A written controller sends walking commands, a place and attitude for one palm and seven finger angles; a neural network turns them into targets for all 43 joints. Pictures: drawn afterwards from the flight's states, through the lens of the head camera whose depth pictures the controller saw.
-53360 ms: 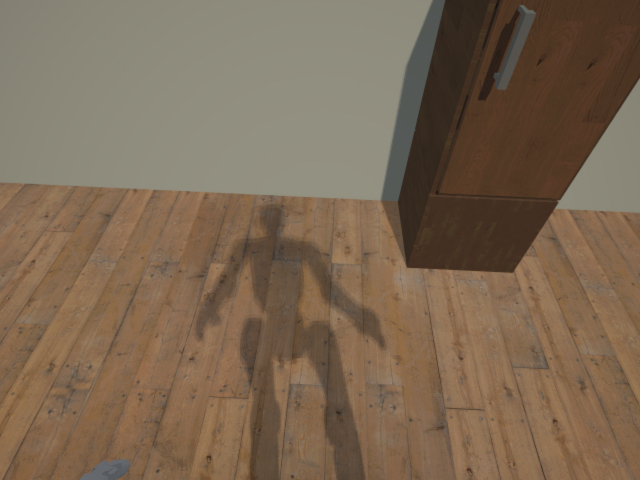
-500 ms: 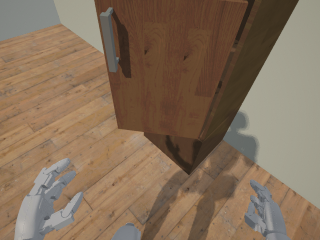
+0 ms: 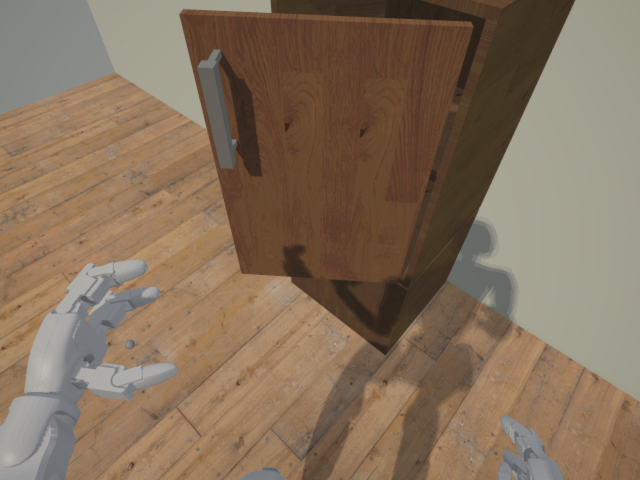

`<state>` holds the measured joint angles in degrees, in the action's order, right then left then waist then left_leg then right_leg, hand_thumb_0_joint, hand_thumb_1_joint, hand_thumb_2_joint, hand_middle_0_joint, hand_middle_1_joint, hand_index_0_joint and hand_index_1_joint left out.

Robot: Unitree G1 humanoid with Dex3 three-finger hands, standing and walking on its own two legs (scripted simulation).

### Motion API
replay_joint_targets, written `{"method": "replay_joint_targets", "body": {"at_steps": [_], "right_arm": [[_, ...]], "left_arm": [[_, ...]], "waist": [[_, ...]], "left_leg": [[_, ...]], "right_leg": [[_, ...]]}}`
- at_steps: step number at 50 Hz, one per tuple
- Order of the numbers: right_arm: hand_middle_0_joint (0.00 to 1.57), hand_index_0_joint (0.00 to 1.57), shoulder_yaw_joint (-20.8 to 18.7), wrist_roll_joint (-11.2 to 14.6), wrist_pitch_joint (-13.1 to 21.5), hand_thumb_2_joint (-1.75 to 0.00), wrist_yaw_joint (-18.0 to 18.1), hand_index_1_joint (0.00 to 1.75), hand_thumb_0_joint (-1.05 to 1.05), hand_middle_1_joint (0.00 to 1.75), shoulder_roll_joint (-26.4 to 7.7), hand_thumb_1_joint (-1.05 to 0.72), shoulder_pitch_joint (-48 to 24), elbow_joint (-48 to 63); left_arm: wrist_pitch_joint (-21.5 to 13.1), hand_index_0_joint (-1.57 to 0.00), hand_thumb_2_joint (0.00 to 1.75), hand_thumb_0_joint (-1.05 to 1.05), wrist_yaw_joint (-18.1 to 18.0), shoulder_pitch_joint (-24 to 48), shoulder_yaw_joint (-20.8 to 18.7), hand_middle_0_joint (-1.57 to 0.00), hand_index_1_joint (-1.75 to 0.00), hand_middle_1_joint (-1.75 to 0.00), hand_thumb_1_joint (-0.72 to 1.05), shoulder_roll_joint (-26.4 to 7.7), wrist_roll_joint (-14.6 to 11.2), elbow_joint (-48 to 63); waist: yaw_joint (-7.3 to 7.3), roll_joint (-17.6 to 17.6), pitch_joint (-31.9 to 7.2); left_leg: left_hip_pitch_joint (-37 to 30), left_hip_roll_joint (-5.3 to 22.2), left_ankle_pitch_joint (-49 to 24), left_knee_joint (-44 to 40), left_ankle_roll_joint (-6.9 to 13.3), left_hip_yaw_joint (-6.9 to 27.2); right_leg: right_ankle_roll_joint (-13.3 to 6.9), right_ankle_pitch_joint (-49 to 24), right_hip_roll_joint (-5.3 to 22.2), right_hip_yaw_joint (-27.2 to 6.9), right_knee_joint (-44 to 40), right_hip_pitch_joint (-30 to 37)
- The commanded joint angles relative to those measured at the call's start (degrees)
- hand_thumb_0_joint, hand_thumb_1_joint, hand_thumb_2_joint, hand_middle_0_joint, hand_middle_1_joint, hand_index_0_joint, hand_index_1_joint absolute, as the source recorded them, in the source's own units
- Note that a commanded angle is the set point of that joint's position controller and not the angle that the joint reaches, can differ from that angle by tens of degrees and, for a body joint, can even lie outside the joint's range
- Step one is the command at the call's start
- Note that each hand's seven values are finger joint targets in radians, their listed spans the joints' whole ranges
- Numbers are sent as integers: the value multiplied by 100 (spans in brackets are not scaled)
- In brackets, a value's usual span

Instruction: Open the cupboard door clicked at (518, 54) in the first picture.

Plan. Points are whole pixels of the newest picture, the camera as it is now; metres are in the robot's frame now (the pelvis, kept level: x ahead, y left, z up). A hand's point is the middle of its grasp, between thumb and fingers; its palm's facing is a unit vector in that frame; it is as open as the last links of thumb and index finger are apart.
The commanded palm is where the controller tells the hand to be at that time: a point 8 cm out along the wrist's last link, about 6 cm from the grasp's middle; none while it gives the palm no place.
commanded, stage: raise the hand with hooked fingers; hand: left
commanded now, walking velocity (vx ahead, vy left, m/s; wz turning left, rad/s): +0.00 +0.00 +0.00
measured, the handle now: (222, 112) +0.59 +0.20 +0.15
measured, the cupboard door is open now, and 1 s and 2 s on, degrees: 38 38 38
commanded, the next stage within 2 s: move the hooked fingers beside the handle in 1.08 s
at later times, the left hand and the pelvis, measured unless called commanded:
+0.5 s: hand (74, 267) +0.28 +0.27 +0.16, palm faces +0.09 -0.99 -0.07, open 13.9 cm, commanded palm +0.25 +0.32 +0.17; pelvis +0.00 +0.00 +0.02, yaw +1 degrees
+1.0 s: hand (93, 237) +0.31 +0.26 +0.18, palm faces +0.08 -1.00 -0.03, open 14.0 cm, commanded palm +0.28 +0.30 +0.18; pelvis +0.01 -0.02 +0.03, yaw +0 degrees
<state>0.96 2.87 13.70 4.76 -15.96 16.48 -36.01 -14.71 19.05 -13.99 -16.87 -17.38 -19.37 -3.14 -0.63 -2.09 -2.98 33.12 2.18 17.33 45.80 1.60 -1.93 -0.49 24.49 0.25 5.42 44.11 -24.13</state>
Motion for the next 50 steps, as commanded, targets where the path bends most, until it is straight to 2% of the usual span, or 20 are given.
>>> {"method": "replay_joint_targets", "body": {"at_steps": [1, 2, 3, 6, 10, 12, 16, 18, 21, 23, 26, 28, 32, 33, 36, 39, 42, 46, 47, 50], "right_arm": [[20, 20, -211, 63, 429, -90, 184, 30, 0, 30, -678, -90, -654, 976], [20, 20, -187, 44, 417, -90, 202, 30, 0, 30, -687, -90, -650, 956], [20, 20, -153, 53, 427, -90, 201, 30, 0, 30, -639, -90, -721, 979], [20, 20, -125, 58, 437, -90, 192, 30, 0, 30, -606, -90, -743, 929], [20, 20, -100, 108, 410, -90, 171, 30, 0, 30, -667, -90, -745, 934], [20, 20, -94, 147, 385, -90, 188, 30, 0, 30, -705, -90, -720, 977], [20, 20, -57, 148, 355, -90, 242, 30, 0, 30, -719, -90, -811, 1030], [20, 20, -16, 131, 339, -90, 261, 30, 0, 30, -690, -90, -847, 1019], [20, 20, 33, 113, 384, -90, 287, 30, 0, 30, -634, -90, -885, 958], [20, 20, 51, 105, 393, -90, 299, 30, 0, 30, -647, -90, -871, 922], [20, 20, 51, 131, 373, -90, 323, 30, 0, 30, -674, -90, -840, 852], [20, 20, 61, 182, 330, -90, 323, 30, 0, 30, -703, -90, -844, 839], [20, 20, 43, 216, 276, -90, 279, 30, 0, 30, -734, -90, -826, 945], [20, 20, 21, 219, 280, -90, 252, 30, 0, 30, -756, -90, -832, 974], [20, 20, -21, 171, 297, -90, 197, 30, 0, 30, -729, -90, -862, 1070], [20, 20, -18, 126, 338, -90, 159, 30, 0, 30, -676, -90, -811, 1057], [20, 20, -30, 115, 334, -90, 176, 30, 0, 30, -666, -90, -773, 952], [20, 20, -47, 161, 277, -90, 224, 30, 0, 30, -687, -90, -772, 892], [20, 20, -51, 171, 255, -90, 223, 30, 0, 30, -693, -90, -754, 900], [20, 20, -64, 189, 219, -90, 231, 30, 0, 30, -708, -90, -805, 968]], "left_arm": [[-106, -29, 38, 0, 188, 1430, -754, -29, -108, -108, -31, -1609, -100, 1378], [-64, -29, 37, 0, 132, 1532, -1024, -29, -110, -110, -34, -1845, -144, 1351], [-71, -29, 36, 0, 94, 1661, -989, -29, -111, -111, -36, -1738, -173, 1465], [8, -29, 33, 0, -33, 1731, -1085, -29, -115, -115, -43, -1637, -255, 1198], [491, -30, 30, 0, 159, 1905, -737, -30, -120, -120, -50, -1443, -167, 543], [786, -30, 30, 0, 317, 1988, -621, -30, -120, -120, -50, -1437, -139, 241], [1018, -30, 30, 0, 438, 2753, -944, -30, -120, -120, -50, -1936, -125, 486], [955, -30, 30, 0, 397, 3179, -1182, -30, -120, -120, -50, -2227, -126, 659], [771, -30, 30, 0, 310, 3664, -1273, -30, -120, -120, -50, -2320, -81, 774], [769, -30, 30, 0, 335, 3780, -1343, -30, -120, -120, -50, -2425, -67, 637], [987, -30, 30, 0, 496, 3687, -1307, -30, -120, -120, -50, -2413, -49, -25], [1258, -30, 30, 0, 673, 3671, -1183, -30, -120, -120, -50, -2355, -78, -545], [1602, -30, 30, 0, 947, 3618, -921, -30, -120, -120, -50, -2165, -117, -924], [1598, -30, 30, 0, 976, 3618, -989, -30, -120, -120, -50, -2236, -139, -828], [1355, -30, 30, 0, 904, 3706, -1358, -30, -120, -120, -50, -2574, -183, -155], [1009, -30, 30, 0, 676, 3807, -1643, -30, -120, -120, -50, -2755, -190, 333], [900, -30, 30, 0, 520, 3830, -1713, -30, -120, -120, -50, -2776, -141, 319], [1180, -30, 30, 0, 581, 3743, -1368, -30, -120, -120, -50, -2397, -66, -284], [1267, -30, 30, 0, 631, 3708, -1322, -30, -120, -120, -50, -2354, -104, -394], [1369, -30, 30, 0, 748, 3769, -1198, -30, -120, -120, -50, -2326, -83, -288]], "waist": [[-11, -382, -1124], [-83, -311, -1078], [-90, -553, -1089], [-95, -530, -860], [-74, -537, -506], [-65, -225, -365], [-69, -83, -675], [-86, -247, -764], [-46, -612, -819], [-59, -641, -850], [-71, -451, -725], [-64, -204, -379], [-86, 6, -345], [-94, 100, -543], [-174, -76, -1133], [-199, -290, -1313], [-188, -519, -1017], [-88, -416, -607], [-109, -208, -578], [-94, -231, -861]], "left_leg": [[-1709, -117, -344, -1032, 36, 412], [-1744, -112, -392, -1100, 23, 458], [-1870, -116, -441, -1186, 6, 458], [-1985, -103, -425, -1355, -37, 480], [-1987, -108, -342, -1539, -48, 458], [-1986, -109, -265, -1621, -16, 476], [-2236, -132, -390, -1682, 23, 490], [-2408, -142, -483, -1739, 11, 486], [-2698, -134, -387, -1880, -19, 524], [-2777, -148, -511, -1918, -13, 517], [-2721, -159, -527, -1981, 3, 493], [-2509, -184, -499, -2003, 25, 447], [-2434, -221, -546, -1941, 42, 427], [-2480, -236, -730, -1882, 56, 408], [-2753, -255, -1140, -1734, 69, 330], [-2918, -249, -1402, -1753, 68, 295], [-2904, -240, -1454, -1767, 67, 235], [-2700, -236, -1167, -1828, 70, 207], [-2651, -237, -1203, -1785, 76, 191], [-2756, -250, -1315, -1739, 90, 184]], "right_leg": [[-22, -652, -142, -228, -1080, -202], [-49, -699, -173, -206, -1110, -87], [-67, -745, -177, -160, -1118, -46], [-72, -831, -211, -76, -1220, 4], [-64, -920, -215, -84, -1408, 47], [-55, -909, -221, -113, -1551, 104], [-35, -951, -206, -137, -1676, 254], [-60, -983, -218, -158, -1759, 381], [-81, -892, -224, -142, -1835, 416], [-99, -1023, -224, -163, -1916, 562], [-81, -1113, -202, -166, -2019, 592], [-61, -1153, -184, -212, -2138, 562], [-54, -1210, -151, -263, -2144, 529], [-35, -1419, -146, -270, -2090, 583], [-30, -1819, -134, -320, -1973, 789], [-48, -2059, -172, -287, -1928, 937], [-52, -2165, -166, -309, -1966, 908], [5, -1989, -131, -326, -2043, 665], [28, -2093, -112, -372, -2051, 742], [56, -2255, -103, -377, -1983, 763]]}}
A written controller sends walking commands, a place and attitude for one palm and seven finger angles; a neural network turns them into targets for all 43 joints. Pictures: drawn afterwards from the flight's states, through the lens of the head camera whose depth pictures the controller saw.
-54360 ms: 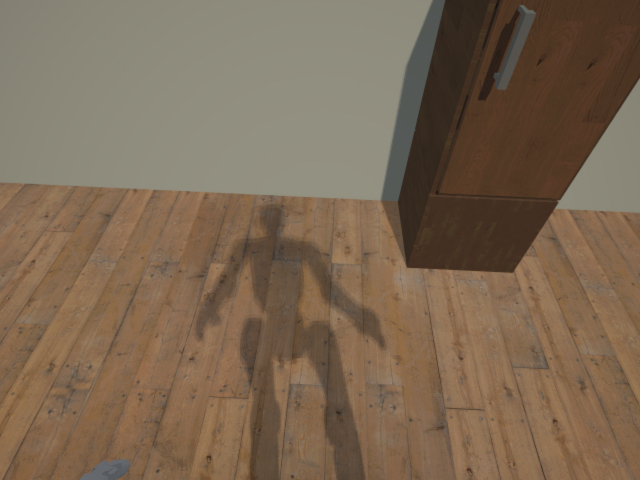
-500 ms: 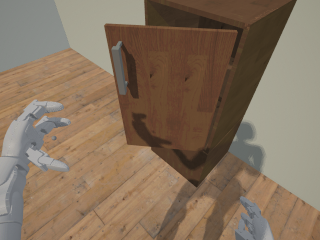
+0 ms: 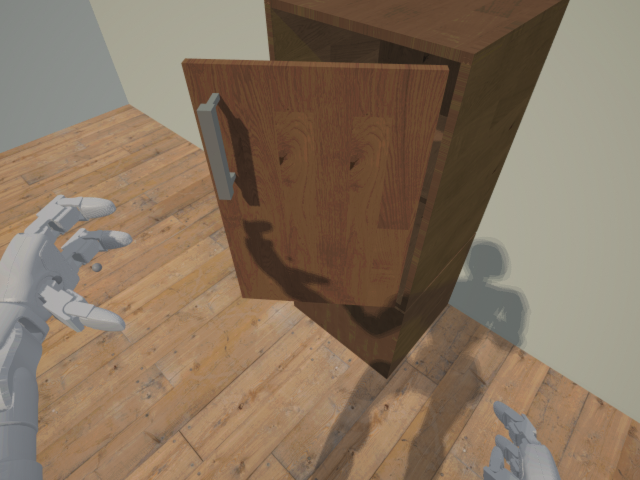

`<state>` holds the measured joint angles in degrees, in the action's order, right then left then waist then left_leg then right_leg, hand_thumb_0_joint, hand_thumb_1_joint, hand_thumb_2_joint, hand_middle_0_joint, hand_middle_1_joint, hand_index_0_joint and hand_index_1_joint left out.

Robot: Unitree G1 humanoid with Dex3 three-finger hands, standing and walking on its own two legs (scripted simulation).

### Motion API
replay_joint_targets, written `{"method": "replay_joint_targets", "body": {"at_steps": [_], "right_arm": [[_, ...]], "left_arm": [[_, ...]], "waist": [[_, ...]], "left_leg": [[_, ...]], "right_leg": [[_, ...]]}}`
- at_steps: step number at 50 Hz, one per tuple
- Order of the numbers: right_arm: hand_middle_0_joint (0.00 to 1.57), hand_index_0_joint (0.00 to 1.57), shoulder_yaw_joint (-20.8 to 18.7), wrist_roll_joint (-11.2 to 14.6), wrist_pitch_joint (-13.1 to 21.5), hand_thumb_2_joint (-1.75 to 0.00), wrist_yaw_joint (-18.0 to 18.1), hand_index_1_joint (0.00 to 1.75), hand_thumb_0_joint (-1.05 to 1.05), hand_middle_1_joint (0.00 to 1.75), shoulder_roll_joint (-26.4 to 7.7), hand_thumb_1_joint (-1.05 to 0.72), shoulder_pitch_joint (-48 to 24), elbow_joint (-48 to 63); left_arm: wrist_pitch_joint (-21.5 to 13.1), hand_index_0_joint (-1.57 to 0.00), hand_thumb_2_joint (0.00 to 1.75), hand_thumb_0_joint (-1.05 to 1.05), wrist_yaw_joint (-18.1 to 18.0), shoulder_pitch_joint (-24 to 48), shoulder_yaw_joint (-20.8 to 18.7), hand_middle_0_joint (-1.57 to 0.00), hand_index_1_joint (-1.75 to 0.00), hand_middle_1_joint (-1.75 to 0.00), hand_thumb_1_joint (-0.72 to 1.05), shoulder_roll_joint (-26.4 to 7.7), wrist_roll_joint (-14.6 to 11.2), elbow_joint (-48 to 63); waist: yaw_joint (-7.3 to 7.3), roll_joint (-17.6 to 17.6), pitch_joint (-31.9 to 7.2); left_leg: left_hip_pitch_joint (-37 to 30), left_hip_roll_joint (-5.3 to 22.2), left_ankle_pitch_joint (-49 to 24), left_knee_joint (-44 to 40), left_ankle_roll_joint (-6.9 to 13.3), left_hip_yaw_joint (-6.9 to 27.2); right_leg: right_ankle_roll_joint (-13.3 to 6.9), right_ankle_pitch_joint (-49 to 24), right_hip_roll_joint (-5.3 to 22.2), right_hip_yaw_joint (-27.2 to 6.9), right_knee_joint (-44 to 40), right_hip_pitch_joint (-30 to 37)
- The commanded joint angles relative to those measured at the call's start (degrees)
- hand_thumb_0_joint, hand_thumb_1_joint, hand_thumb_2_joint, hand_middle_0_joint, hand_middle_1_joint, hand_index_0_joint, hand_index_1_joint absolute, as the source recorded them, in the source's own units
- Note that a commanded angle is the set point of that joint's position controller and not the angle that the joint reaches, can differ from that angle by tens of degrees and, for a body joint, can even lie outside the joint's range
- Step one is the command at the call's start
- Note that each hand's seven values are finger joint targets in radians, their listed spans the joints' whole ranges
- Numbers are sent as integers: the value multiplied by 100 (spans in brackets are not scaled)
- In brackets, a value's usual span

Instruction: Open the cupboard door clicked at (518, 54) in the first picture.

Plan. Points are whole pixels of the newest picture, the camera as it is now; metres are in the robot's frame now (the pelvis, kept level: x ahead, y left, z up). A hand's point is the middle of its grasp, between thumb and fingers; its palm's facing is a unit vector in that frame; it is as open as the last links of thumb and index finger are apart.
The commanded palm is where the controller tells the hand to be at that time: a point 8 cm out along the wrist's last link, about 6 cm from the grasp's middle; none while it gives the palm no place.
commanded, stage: raise the hand with hooked fingers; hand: left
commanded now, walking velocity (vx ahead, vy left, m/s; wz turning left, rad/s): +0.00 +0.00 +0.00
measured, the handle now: (220, 148) +0.57 +0.22 +0.12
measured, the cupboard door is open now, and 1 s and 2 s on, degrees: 38 38 38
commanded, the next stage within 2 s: move the hooked fingers beside the handle in 0.08 s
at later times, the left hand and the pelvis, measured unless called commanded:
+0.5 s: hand (124, 239) +0.34 +0.27 +0.14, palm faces +0.03 -1.00 -0.01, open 14.0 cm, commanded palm +0.32 +0.32 +0.14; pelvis -0.01 +0.00 +0.00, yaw +1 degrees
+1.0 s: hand (140, 207) +0.41 +0.28 +0.14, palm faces +0.03 -1.00 +0.02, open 14.0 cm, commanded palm +0.38 +0.33 +0.14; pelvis +0.00 +0.02 -0.01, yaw +0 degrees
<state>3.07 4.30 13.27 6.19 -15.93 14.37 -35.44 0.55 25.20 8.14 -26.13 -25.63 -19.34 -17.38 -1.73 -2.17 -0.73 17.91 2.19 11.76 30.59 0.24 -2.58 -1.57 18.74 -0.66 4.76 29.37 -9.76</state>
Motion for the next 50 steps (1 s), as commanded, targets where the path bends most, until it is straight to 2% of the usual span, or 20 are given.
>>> {"method": "replay_joint_targets", "body": {"at_steps": [1, 7, 10, 14, 16, 17, 20, 24, 27, 30, 33, 36, 37, 39, 41, 42, 43, 45, 47, 50], "right_arm": [[20, 20, -277, 42, 257, -90, 94, 30, 0, 30, -708, -90, -588, 939], [20, 20, -259, 22, 214, -90, 77, 30, 0, 30, -694, -90, -608, 930], [20, 20, -259, 28, 196, -90, 88, 30, 0, 30, -684, -90, -618, 907], [20, 20, -236, 54, 141, -90, 164, 30, 0, 30, -704, -90, -531, 757], [20, 20, -236, 45, 160, -90, 199, 30, 0, 30, -708, -90, -499, 754], [20, 20, -232, 45, 152, -90, 215, 30, 0, 30, -728, -90, -464, 717], [20, 20, -238, 31, 145, -90, 241, 30, 0, 30, -770, -90, -363, 621], [20, 20, -259, 6, 115, -90, 174, 30, 0, 30, -804, -90, -266, 637], [20, 20, -277, 0, 0, -90, 110, 30, 0, 30, -862, -90, -145, 620], [20, 20, -297, -4, -67, -90, 48, 30, 0, 30, -856, -90, -123, 712], [20, 20, -343, -29, -128, -90, -4, 30, 0, 30, -889, -90, -15, 780], [20, 20, -360, -23, -181, -90, -9, 30, 0, 30, -897, -90, 86, 730], [20, 20, -370, -22, -211, -90, 2, 30, 0, 30, -921, -90, 141, 693], [20, 20, -385, -17, -223, -90, 13, 30, 0, 30, -936, -90, 162, 667], [20, 20, -400, -24, -247, -90, 29, 30, 0, 30, -968, -90, 241, 595], [20, 20, -399, -27, -271, -90, 36, 30, 0, 30, -983, -90, 299, 572], [20, 20, -421, -31, -285, -90, 41, 30, 0, 30, -1008, -90, 320, 535], [20, 20, -401, -32, -330, -90, 39, 30, 0, 30, -1008, -90, 361, 506], [20, 20, -401, -37, -370, -90, 49, 30, 0, 30, -1034, -90, 444, 432], [20, 20, -421, -83, -412, -90, 15, 30, 0, 30, -1063, -90, 528, 424]], "left_arm": [[-158, -30, 30, 0, 149, 1558, -303, -30, -120, -120, -50, -1532, -95, 1192], [-343, -30, 30, 0, 70, 1483, -631, -30, -120, -120, -50, -1774, -226, 1215], [-347, -30, 30, 0, 35, 1659, -640, -30, -120, -120, -50, -1783, -164, 1121], [-328, -30, 30, 0, 36, 2623, -360, -30, -120, -120, -50, -1779, -29, 582], [-402, -30, 30, 0, 69, 3005, -118, -30, -120, -120, -50, -1662, 33, 605], [-427, -30, 30, 0, 82, 3158, -89, -30, -120, -120, -50, -1720, 28, 472], [-531, -30, 30, 0, 109, 3605, 73, -30, -120, -120, -50, -1680, 100, 75], [-567, -30, 30, 0, 59, 3492, -63, -30, -120, -120, -50, -1806, 140, -293], [-500, -30, 30, 0, -18, 3204, -474, -30, -120, -120, -50, -2238, 191, -897], [-518, -30, 30, 0, -64, 3491, -372, -30, -120, -120, -50, -2131, 259, -881], [-689, -30, 30, 0, -111, 3551, -606, -30, -120, -120, -50, -2411, 297, -654], [-810, -30, 30, 0, -78, 3885, -338, -30, -120, -120, -50, -2133, 300, -718], [-855, -30, 30, 0, -64, 4008, -394, -30, -120, -120, -50, -2236, 271, -772], [-877, -30, 30, 0, -1, 4274, -133, -30, -120, -120, -50, -1999, 314, -794], [-833, -30, 30, 0, 23, 4391, -74, -30, -120, -120, -50, -1987, 340, -1042], [-830, -30, 30, 0, 33, 4476, -55, -30, -120, -120, -50, -2014, 323, -1133], [-828, -30, 30, 0, 26, 4588, -142, -30, -120, -120, -50, -2144, 355, -1175], [-791, -30, 30, 0, 14, 4836, 29, -30, -120, -120, -50, -2035, 403, -1429], [-876, -30, 30, 0, -37, 5174, 6, -30, -120, -120, -50, -2160, 421, -1654], [-1012, -30, 30, 0, -108, 5311, -148, -30, -120, -120, -50, -2340, 506, -1797]], "waist": [[9, -189, -1184], [-62, 151, -1076], [-26, -88, -1115], [203, -219, -802], [260, -486, -1036], [289, -296, -1046], [356, -247, -1162], [208, -177, -1589], [83, 80, -1464], [119, -105, -1457], [72, -252, -1754], [263, -299, -1643], [281, -170, -1579], [353, -500, -1630], [396, -474, -1588], [425, -302, -1611], [419, -322, -1709], [493, -371, -1581], [547, -215, -1532], [491, -345, -1954]], "left_leg": [[-1261, -258, -791, -212, 226, 266], [-1127, -258, -747, -196, 215, 276], [-1170, -266, -739, -197, 219, 238], [-1051, -252, -375, -189, 211, 270], [-1203, -258, -315, -179, 208, 308], [-1170, -249, -299, -122, 223, 307], [-1161, -239, -202, -131, 219, 386], [-1186, -250, -511, -72, 219, 400], [-893, -239, -613, -70, 217, 373], [-866, -229, -721, -57, 221, 320], [-991, -206, -1011, 6, 219, 321], [-1059, -183, -884, 36, 222, 304], [-993, -173, -881, 56, 229, 323], [-1139, -173, -862, 44, 209, 354], [-1154, -159, -793, 55, 206, 396], [-1128, -165, -827, 86, 225, 406], [-1154, -162, -865, 107, 221, 415], [-1104, -150, -670, 82, 201, 471], [-1010, -147, -605, 108, 216, 488], [-1201, -129, -836, 177, 182, 540]], "right_leg": [[158, -1694, -21, -292, -489, -647], [171, -1636, -36, -314, -500, -601], [173, -1665, -24, -330, -488, -674], [172, -1161, -25, -375, -587, -995], [130, -1011, -30, -344, -566, -1049], [136, -1003, -27, -399, -581, -1031], [110, -852, -37, -324, -530, -1149], [75, -1240, -29, -294, -375, -939], [74, -1369, -37, -281, -321, -832], [84, -1538, -34, -281, -250, -915], [55, -1763, -80, -279, -157, -793], [68, -1604, -118, -268, -176, -1056], [51, -1568, -128, -259, -180, -1032], [35, -1486, -140, -237, -149, -1205], [32, -1361, -139, -220, -173, -1355], [26, -1382, -147, -212, -174, -1319], [35, -1437, -142, -227, -157, -1337], [30, -1189, -145, -193, -158, -1544], [21, -1073, -151, -183, -158, -1569], [13, -1243, -143, -188, -51, -1554]]}}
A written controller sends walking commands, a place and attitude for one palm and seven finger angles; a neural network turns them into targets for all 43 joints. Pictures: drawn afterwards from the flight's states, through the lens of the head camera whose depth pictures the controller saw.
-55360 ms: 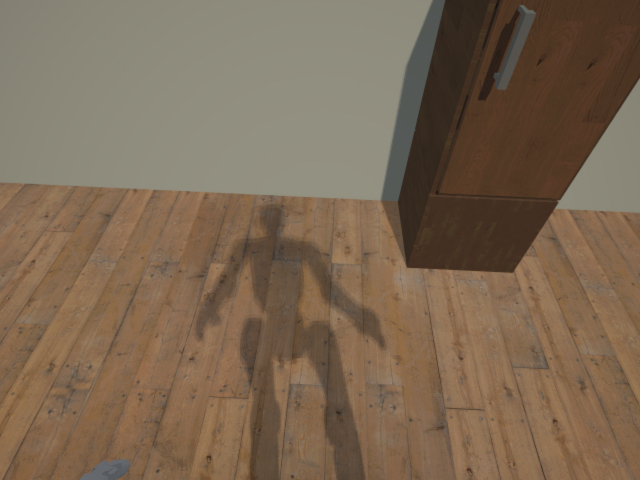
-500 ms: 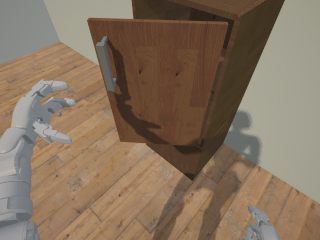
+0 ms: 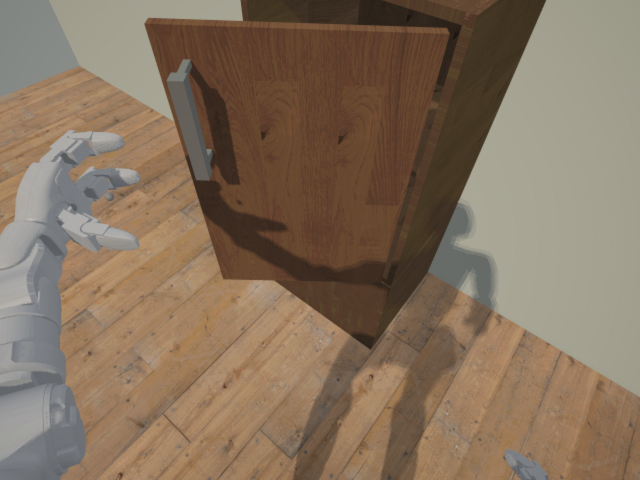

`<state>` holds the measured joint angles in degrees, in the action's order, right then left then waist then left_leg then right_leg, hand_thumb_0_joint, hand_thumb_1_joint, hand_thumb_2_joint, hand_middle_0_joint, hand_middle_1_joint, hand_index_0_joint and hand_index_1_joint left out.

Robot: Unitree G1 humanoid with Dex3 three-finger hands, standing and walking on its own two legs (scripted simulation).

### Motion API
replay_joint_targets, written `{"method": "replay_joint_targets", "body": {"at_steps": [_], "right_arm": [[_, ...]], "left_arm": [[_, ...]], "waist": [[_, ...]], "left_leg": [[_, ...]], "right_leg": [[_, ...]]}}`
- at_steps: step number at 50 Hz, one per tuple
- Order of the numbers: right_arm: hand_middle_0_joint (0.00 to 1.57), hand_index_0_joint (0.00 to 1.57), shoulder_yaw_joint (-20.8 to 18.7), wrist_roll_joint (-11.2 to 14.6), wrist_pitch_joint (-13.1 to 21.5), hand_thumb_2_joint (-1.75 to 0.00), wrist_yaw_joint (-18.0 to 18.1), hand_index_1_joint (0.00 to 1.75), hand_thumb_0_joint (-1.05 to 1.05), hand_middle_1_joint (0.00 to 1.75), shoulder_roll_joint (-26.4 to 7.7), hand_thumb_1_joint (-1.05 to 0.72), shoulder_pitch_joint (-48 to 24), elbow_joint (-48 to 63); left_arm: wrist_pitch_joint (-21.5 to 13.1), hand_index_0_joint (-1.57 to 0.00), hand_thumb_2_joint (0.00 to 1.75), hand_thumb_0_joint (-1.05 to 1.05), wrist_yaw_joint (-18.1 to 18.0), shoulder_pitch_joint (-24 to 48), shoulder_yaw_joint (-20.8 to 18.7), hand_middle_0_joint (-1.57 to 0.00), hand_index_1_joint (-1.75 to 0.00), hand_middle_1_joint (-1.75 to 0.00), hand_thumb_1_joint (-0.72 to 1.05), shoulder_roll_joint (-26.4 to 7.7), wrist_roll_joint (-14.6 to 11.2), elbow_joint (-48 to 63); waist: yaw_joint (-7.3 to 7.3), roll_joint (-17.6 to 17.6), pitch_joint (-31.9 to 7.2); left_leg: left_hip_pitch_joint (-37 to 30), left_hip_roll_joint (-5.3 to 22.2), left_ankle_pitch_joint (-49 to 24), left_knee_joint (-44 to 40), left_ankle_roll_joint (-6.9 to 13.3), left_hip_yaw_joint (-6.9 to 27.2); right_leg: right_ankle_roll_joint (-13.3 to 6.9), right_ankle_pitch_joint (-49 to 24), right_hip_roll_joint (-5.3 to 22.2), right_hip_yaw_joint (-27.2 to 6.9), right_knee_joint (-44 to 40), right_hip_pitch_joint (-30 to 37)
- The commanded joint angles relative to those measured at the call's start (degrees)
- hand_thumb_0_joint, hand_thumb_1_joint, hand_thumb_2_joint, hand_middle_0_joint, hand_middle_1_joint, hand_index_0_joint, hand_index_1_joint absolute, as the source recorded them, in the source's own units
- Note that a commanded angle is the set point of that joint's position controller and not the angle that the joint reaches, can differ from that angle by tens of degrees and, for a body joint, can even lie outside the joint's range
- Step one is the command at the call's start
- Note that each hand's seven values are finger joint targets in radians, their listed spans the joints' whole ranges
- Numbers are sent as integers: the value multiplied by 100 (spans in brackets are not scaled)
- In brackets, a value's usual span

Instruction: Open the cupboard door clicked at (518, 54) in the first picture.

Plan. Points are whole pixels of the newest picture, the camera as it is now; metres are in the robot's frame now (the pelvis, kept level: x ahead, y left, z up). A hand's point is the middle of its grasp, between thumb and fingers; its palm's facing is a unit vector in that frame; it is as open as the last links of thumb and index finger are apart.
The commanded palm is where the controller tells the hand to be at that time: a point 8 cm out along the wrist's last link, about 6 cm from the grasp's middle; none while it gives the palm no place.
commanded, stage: move the hooked fingers beside the handle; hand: left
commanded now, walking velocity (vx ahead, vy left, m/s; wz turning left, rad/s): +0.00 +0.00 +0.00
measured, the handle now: (195, 123) +0.57 +0.20 +0.13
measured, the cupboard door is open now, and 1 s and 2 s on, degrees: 38 38 38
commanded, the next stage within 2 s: slide the fingers in behind the handle in 1.94 s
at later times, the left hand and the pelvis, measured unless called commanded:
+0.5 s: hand (140, 154) +0.48 +0.25 +0.15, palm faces +0.03 -1.00 +0.02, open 14.0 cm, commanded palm +0.46 +0.31 +0.14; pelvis +0.00 +0.00 -0.01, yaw -1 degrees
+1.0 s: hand (151, 135) +0.53 +0.26 +0.13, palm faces +0.01 -1.00 +0.02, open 14.0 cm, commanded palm +0.50 +0.31 +0.13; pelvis +0.02 +0.00 -0.01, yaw -3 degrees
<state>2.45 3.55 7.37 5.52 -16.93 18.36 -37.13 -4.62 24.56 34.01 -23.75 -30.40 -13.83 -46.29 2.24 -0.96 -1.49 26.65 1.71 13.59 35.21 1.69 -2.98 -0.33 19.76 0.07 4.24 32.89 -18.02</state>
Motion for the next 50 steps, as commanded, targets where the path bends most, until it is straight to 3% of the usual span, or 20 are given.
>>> {"method": "replay_joint_targets", "body": {"at_steps": [1, 3, 6, 8, 11, 13, 14, 15, 17, 20, 24, 26, 27, 28, 32, 39, 42, 45, 48, 50], "right_arm": [[20, 20, -356, -18, 161, -90, 68, 30, 0, 30, -960, -90, 153, 598], [20, 20, -357, -35, 118, -90, 35, 30, 0, 30, -971, -90, 206, 584], [20, 20, -360, -24, 23, -90, 25, 30, 0, 30, -977, -90, 251, 566], [20, 20, -354, -17, -34, -90, 24, 30, 0, 30, -1006, -90, 311, 545], [20, 20, -372, -45, -97, -90, 12, 30, 0, 30, -1015, -90, 420, 530], [20, 20, -399, -69, -143, -90, 22, 30, 0, 30, -1038, -90, 512, 471], [20, 20, -390, -67, -156, -90, 9, 30, 0, 30, -1021, -90, 539, 447], [20, 20, -405, -86, -179, -90, 16, 30, 0, 30, -1058, -90, 599, 404], [20, 20, -400, -90, -232, -90, 31, 30, 0, 30, -1073, -90, 693, 349], [20, 20, -396, -96, -287, -90, 14, 30, 0, 30, -1091, -90, 774, 279], [20, 20, -395, -111, -400, -90, 17, 30, 0, 30, -1143, -90, 958, 235], [20, 20, -402, -116, -457, -90, 2, 30, 0, 30, -1127, -90, 1032, 245], [20, 20, -403, -132, -476, -90, 4, 30, 0, 30, -1132, -90, 1092, 244], [20, 20, -414, -123, -505, -90, 5, 30, 0, 30, -1149, -90, 1100, 244], [20, 20, -408, -143, -616, -90, 16, 30, 0, 30, -1186, -90, 1290, 196], [20, 20, -420, -168, -778, -90, 4, 30, 0, 30, -1202, -90, 1526, 187], [20, 20, -444, -207, -852, -90, -23, 30, 0, 30, -1196, -90, 1627, 244], [20, 20, -454, -210, -924, -90, -67, 30, 0, 30, -1177, -90, 1583, 275], [20, 20, -483, -208, -998, -90, -77, 30, 0, 30, -1200, -90, 1601, 336], [20, 20, -508, -223, -1012, -90, -118, 30, 0, 30, -1151, -90, 1586, 375]], "left_arm": [[-533, -30, 30, 0, -59, 2743, -390, -30, -120, -120, -50, -1878, -9, 1024], [-621, -30, 30, 0, -61, 2832, -500, -30, -120, -120, -50, -2034, 10, 876], [-620, -30, 30, 0, -19, 2988, -293, -30, -120, -120, -50, -1862, 60, 365], [-649, -30, 30, 0, -10, 3159, -350, -30, -120, -120, -50, -2024, 96, 81], [-766, -30, 30, 0, -8, 3559, -208, -30, -120, -120, -50, -1996, 200, 42], [-894, -30, 30, 0, -40, 3793, -286, -30, -120, -120, -50, -2126, 217, 35], [-911, -30, 30, 0, -27, 3858, -151, -30, -120, -120, -50, -1961, 212, -109], [-973, -30, 30, 0, -36, 3953, -355, -30, -120, -120, -50, -2207, 211, -138], [-1033, -30, 30, 0, -29, 4065, -371, -30, -120, -120, -50, -2264, 202, -364], [-996, -30, 30, 0, -30, 4247, -305, -30, -120, -120, -50, -2308, 319, -754], [-998, -30, 30, 0, -76, 4520, -572, -30, -120, -120, -50, -2884, 486, -1067], [-1023, -30, 30, 0, -56, 4545, -510, -30, -120, -120, -50, -2864, 545, -1148], [-1072, -30, 30, 0, -47, 4628, -531, -30, -120, -120, -50, -2900, 527, -1132], [-1095, -30, 30, 0, -39, 4681, -586, -30, -120, -120, -50, -3038, 582, -1190], [-1084, -30, 30, 0, 25, 4918, -629, -30, -120, -120, -50, -3227, 618, -1524], [-1008, -30, 30, 0, 117, 5067, -619, -30, -120, -120, -50, -3440, 772, -1702], [-1041, -30, 30, 0, 163, 4803, -721, -30, -120, -120, -50, -3421, 719, -1537], [-957, -30, 30, 0, 205, 4664, -542, -30, -120, -120, -50, -3126, 679, -1577], [-968, -30, 30, 0, 188, 4575, -823, -30, -120, -120, -50, -3419, 648, -1281], [-1029, -30, 30, 0, 137, 4580, -766, -30, -120, -120, -50, -3227, 647, -940]], "waist": [[82, -573, -1946], [64, -538, -2044], [172, -399, -1753], [190, -335, -1659], [257, -679, -1834], [305, -580, -2049], [377, -530, -2019], [342, -529, -2082], [390, -404, -2123], [446, -557, -1992], [494, -427, -2171], [510, -628, -2242], [541, -458, -2322], [551, -655, -2344], [673, -481, -2217], [761, -829, -2519], [631, -890, -2847], [674, -926, -2638], [575, -881, -2869], [552, -1038, -3007]], "left_leg": [[-2124, -80, -1132, -250, 30, 584], [-2042, -91, -1278, -170, 37, 552], [-1796, -69, -1014, -163, 53, 522], [-1599, -79, -991, -116, 79, 484], [-1758, -57, -973, -87, 42, 559], [-1861, -33, -1143, -1, 56, 579], [-1874, -29, -1087, 4, 60, 583], [-1833, -20, -1077, 26, 50, 594], [-1756, -22, -1118, 70, 78, 596], [-1574, -33, -941, 85, 77, 590], [-1293, -36, -1010, 201, 117, 547], [-1314, -34, -1153, 264, 106, 512], [-1278, -41, -1233, 309, 127, 516], [-1317, -17, -1223, 327, 109, 517], [-1051, -21, -1172, 408, 145, 511], [-1198, 16, -1503, 582, 136, 498], [-1434, 23, -1933, 628, 117, 531], [-1399, 39, -1915, 638, 107, 481], [-1450, 40, -2199, 658, 120, 474], [-1743, 54, -2504, 694, 101, 502]], "right_leg": [[-118, -1408, -218, -140, -366, -747], [-113, -1614, -221, -165, -312, -652], [-79, -1411, -217, -161, -318, -878], [-74, -1454, -218, -188, -289, -876], [-83, -1272, -211, -173, -241, -1106], [-72, -1390, -231, -183, -202, -1113], [-62, -1337, -243, -175, -214, -1187], [-70, -1330, -238, -182, -196, -1161], [-77, -1340, -252, -182, -168, -1155], [-49, -1224, -238, -208, -165, -1335], [-7, -1386, -236, -270, -98, -1213], [-6, -1507, -245, -277, -60, -1267], [-6, -1586, -260, -270, -23, -1188], [5, -1549, -264, -287, -27, -1318], [20, -1551, -290, -295, 0, -1366], [48, -1769, -326, -298, 54, -1608], [0, -1990, -367, -234, 152, -1516], [27, -2012, -381, -218, 123, -1645], [15, -2286, -388, -218, 182, -1451], [11, -2385, -409, -189, 209, -1504]]}}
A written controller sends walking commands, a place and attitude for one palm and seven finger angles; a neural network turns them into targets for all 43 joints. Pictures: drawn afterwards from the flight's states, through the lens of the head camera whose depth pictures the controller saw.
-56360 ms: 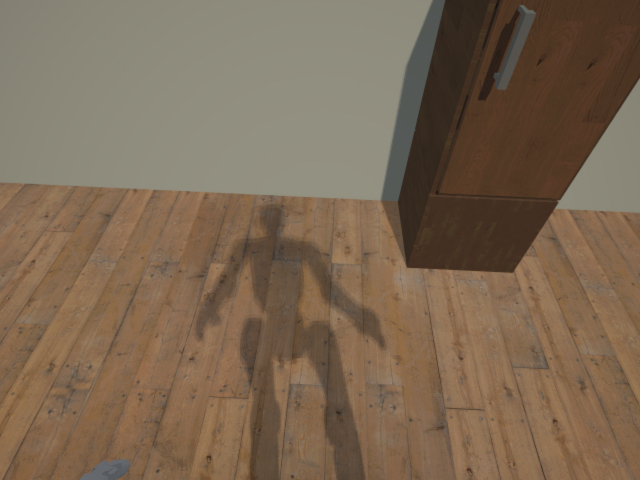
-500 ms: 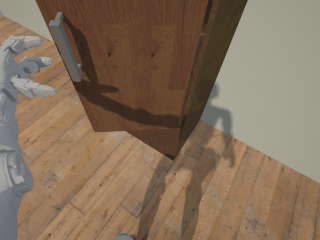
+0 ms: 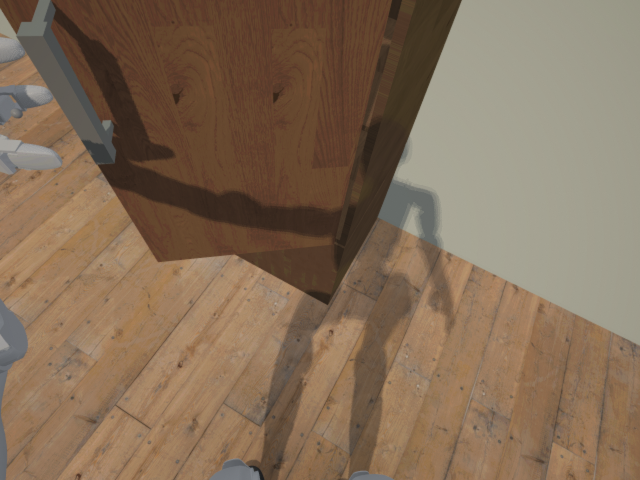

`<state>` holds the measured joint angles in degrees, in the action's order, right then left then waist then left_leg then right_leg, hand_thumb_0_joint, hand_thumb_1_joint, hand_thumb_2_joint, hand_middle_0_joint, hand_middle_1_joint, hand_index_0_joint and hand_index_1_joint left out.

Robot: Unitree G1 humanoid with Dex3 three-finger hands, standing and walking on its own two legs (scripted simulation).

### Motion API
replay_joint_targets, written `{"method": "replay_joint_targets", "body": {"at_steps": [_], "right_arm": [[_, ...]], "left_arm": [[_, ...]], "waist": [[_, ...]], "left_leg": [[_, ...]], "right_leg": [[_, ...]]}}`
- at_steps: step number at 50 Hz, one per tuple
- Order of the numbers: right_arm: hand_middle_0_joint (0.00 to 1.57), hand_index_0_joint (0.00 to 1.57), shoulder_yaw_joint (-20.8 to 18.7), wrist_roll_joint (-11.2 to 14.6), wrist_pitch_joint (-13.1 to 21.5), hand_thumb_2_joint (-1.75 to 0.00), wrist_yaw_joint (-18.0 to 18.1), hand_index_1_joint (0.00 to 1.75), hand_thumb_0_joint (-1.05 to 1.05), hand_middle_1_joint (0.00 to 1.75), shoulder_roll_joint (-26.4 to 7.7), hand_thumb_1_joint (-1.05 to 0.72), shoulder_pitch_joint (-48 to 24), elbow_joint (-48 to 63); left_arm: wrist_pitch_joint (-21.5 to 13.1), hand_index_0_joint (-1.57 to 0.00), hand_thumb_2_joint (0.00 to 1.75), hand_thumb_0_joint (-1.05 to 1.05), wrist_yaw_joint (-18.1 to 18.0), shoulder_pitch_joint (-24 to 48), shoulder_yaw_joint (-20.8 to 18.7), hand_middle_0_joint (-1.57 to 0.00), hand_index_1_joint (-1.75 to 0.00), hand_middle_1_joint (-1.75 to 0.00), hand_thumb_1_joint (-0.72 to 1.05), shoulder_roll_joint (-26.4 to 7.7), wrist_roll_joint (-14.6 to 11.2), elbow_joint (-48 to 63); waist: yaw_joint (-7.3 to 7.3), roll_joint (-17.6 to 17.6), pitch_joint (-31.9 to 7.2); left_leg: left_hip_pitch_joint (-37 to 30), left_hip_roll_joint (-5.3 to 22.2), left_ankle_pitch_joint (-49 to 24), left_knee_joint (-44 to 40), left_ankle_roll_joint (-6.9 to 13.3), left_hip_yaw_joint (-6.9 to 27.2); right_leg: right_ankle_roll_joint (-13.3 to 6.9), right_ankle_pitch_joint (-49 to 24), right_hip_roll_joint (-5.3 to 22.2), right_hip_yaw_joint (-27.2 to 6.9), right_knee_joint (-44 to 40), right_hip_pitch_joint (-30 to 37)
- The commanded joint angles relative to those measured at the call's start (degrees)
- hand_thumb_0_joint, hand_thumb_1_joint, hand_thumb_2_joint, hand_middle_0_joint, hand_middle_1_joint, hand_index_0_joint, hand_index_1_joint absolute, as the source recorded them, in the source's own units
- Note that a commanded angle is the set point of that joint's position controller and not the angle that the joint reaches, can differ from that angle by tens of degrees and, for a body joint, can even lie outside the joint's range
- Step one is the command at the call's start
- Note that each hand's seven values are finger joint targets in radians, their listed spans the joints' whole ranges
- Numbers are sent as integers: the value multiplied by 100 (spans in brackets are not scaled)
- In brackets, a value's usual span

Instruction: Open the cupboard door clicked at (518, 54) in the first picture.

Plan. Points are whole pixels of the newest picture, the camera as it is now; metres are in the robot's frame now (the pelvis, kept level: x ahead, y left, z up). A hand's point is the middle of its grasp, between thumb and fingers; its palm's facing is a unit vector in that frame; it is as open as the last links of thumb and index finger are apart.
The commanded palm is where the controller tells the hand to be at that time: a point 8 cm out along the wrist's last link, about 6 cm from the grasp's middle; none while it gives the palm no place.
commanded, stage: move the hooked fingers beside the handle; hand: left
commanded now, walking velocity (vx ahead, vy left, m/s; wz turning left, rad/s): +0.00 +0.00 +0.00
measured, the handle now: (78, 91) +0.53 +0.23 +0.15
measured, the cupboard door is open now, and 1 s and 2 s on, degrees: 38 38 37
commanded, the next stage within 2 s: slide the fingers in behind the handle in 0.94 s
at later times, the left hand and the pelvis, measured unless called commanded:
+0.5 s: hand (10, 128) +0.47 +0.28 +0.15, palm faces +0.08 -1.00 +0.02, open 14.0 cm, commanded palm +0.45 +0.33 +0.15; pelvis -0.01 +0.00 +0.00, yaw +2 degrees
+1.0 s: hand (12, 120) +0.49 +0.29 +0.15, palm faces +0.08 -1.00 +0.01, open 14.0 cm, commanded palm +0.47 +0.33 +0.14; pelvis -0.01 +0.00 +0.00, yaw +0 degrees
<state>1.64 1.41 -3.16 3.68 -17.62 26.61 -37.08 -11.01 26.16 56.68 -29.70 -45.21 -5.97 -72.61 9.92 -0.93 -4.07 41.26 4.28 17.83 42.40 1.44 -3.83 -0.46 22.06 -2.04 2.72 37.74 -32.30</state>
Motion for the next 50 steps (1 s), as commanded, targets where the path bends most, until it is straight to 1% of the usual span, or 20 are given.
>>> {"method": "replay_joint_targets", "body": {"at_steps": [1, 2, 3, 7, 9, 15, 16, 17, 23, 27, 30, 32, 34, 37, 38, 40, 42, 44, 47, 50], "right_arm": [[20, 20, -435, 1, 33, -90, 48, 30, 0, 30, -1068, -90, 742, 396], [20, 20, -426, -13, 28, -90, 46, 30, 0, 30, -1058, -90, 732, 384], [20, 20, -457, -18, 17, -90, 9, 30, 0, 30, -1066, -90, 736, 389], [20, 20, -421, 32, -37, -90, -1, 30, 0, 30, -1058, -90, 605, 428], [20, 20, -429, 52, -35, -90, -4, 30, 0, 30, -1025, -90, 517, 464], [20, 20, -412, 63, -6, -90, 24, 30, 0, 30, -1008, -90, 412, 451], [20, 20, -420, 56, 10, -90, 39, 30, 0, 30, -1026, -90, 428, 407], [20, 20, -397, 54, 26, -90, 52, 30, 0, 30, -1020, -90, 419, 408], [20, 20, -350, 48, 90, -90, 75, 30, 0, 30, -1023, -90, 345, 330], [20, 20, -309, 58, 108, -90, 110, 30, 0, 30, -1045, -90, 365, 360], [20, 20, -289, 71, 126, -90, 135, 30, 0, 30, -1069, -90, 384, 364], [20, 20, -301, 48, 162, -90, 138, 30, 0, 30, -1066, -90, 458, 356], [20, 20, -303, 56, 143, -90, 155, 30, 0, 30, -1100, -90, 512, 353], [20, 20, -285, 60, 141, -90, 162, 30, 0, 30, -1087, -90, 576, 318], [20, 20, -293, 72, 122, -90, 173, 30, 0, 30, -1107, -90, 570, 316], [20, 20, -289, 71, 99, -90, 162, 30, 0, 30, -1105, -90, 612, 331], [20, 20, -281, 58, 99, -90, 181, 30, 0, 30, -1125, -90, 679, 312], [20, 20, -296, 65, 86, -90, 196, 30, 0, 30, -1145, -90, 704, 314], [20, 20, -327, 17, 107, -90, 182, 30, 0, 30, -1139, -90, 811, 283], [20, 20, -348, 11, 72, -90, 148, 30, 0, 30, -1134, -90, 841, 291]], "left_arm": [[-410, -30, 30, 0, -61, 2129, -239, -30, -120, -120, -50, -1757, -153, 1779], [-485, -30, 30, 0, -91, 2286, -185, -30, -120, -120, -50, -1686, -182, 2042], [-519, -30, 30, 0, -136, 2215, -399, -30, -120, -120, -50, -1850, -200, 2219], [-379, -30, 30, 0, -127, 1956, -380, -30, -120, -120, -50, -1730, -287, 1820], [-277, -30, 30, 0, -96, 1824, -196, -30, -120, -120, -50, -1540, -218, 1800], [-296, -30, 30, 0, -100, 2146, 253, -30, -120, -120, -50, -974, -337, 1804], [-323, -30, 30, 0, -107, 2256, 181, -30, -120, -120, -50, -1059, -356, 1772], [-383, -30, 30, 0, -106, 2412, 260, -30, -120, -120, -50, -950, -411, 1894], [-426, -30, 30, 0, -257, 2541, 168, -30, -120, -120, -50, -1218, -232, 1550], [-414, -30, 30, 0, -318, 2650, 176, -30, -120, -120, -50, -1380, -149, 1252], [-432, -30, 30, 0, -317, 2823, 130, -30, -120, -120, -50, -1613, -68, 1096], [-541, -30, 30, 0, -300, 3001, 134, -30, -120, -120, -50, -1603, -83, 1291], [-582, -30, 30, 0, -252, 2848, -134, -30, -120, -120, -50, -1994, -58, 1214], [-530, -30, 30, 0, -128, 2807, 32, -30, -120, -120, -50, -1791, -107, 980], [-488, -30, 30, 0, -103, 2718, -60, -30, -120, -120, -50, -1971, -60, 909], [-378, -30, 30, 0, -47, 2596, 90, -30, -120, -120, -50, -1811, -54, 827], [-327, -30, 30, 0, -19, 2533, 49, -30, -120, -120, -50, -1854, -73, 688], [-289, -30, 30, 0, 0, 2606, -2, -30, -120, -120, -50, -2000, -63, 698], [-466, -30, 30, 0, -29, 2882, -29, -30, -120, -120, -50, -1974, -85, 1190], [-594, -30, 30, 0, -56, 2678, -303, -30, -120, -120, -50, -2198, -93, 1318]], "waist": [[-271, -1119, -2784], [-230, -1184, -2820], [-307, -1220, -3055], [-288, -850, -2489], [-305, -1046, -2418], [-77, -727, -2123], [-69, -683, -2121], [-54, -800, -2176], [-104, -865, -2201], [-21, -575, -1991], [5, -753, -2008], [30, -834, -2228], [-34, -795, -2512], [25, -683, -2303], [-31, -809, -2235], [-27, -925, -2192], [9, -642, -1973], [30, -700, -1968], [54, -905, -2353], [-70, -1020, -2698]], "left_leg": [[-3296, -190, -3043, -3, 115, 590], [-3429, -174, -3312, 30, 120, 609], [-3607, -163, -3454, 49, 106, 639], [-3116, -205, -3050, -24, 147, 560], [-3169, -207, -3041, -26, 125, 551], [-3160, -183, -2512, -82, 122, 619], [-3136, -178, -2417, -92, 125, 639], [-3200, -200, -2477, -81, 132, 632], [-2984, -234, -2134, -65, 120, 667], [-2561, -248, -1691, -93, 167, 642], [-2420, -243, -1467, -98, 148, 646], [-2601, -243, -1614, -51, 163, 664], [-2592, -224, -1701, -28, 150, 655], [-2397, -251, -1573, -28, 183, 613], [-2337, -236, -1577, -33, 166, 609], [-2336, -246, -1501, -57, 161, 601], [-2141, -245, -1436, -58, 193, 597], [-2055, -227, -1345, -64, 188, 585], [-2487, -206, -1666, -4, 180, 630], [-2737, -183, -1999, 38, 132, 671]], "right_leg": [[12, -2616, -205, -28, -269, -97], [-5, -2729, -220, -13, -235, -106], [5, -2794, -232, -19, -231, -57], [-2, -2769, -224, -4, -254, 93], [6, -2717, -199, -1, -267, -26], [11, -2308, -195, 10, -340, -279], [7, -2250, -188, 6, -343, -271], [-17, -2277, -181, 1, -326, -253], [-4, -2054, -118, -56, -299, -269], [18, -1803, -97, -89, -336, -202], [33, -1618, -86, -137, -340, -265], [24, -1684, -102, -136, -315, -260], [41, -1809, -112, -162, -292, -110], [51, -1780, -128, -149, -320, -113], [50, -1777, -123, -152, -319, -156], [46, -1653, -132, -146, -350, -263], [47, -1606, -142, -130, -365, -262], [73, -1544, -128, -163, -389, -302], [40, -1629, -170, -125, -320, -397], [22, -1838, -200, -92, -251, -303]]}}
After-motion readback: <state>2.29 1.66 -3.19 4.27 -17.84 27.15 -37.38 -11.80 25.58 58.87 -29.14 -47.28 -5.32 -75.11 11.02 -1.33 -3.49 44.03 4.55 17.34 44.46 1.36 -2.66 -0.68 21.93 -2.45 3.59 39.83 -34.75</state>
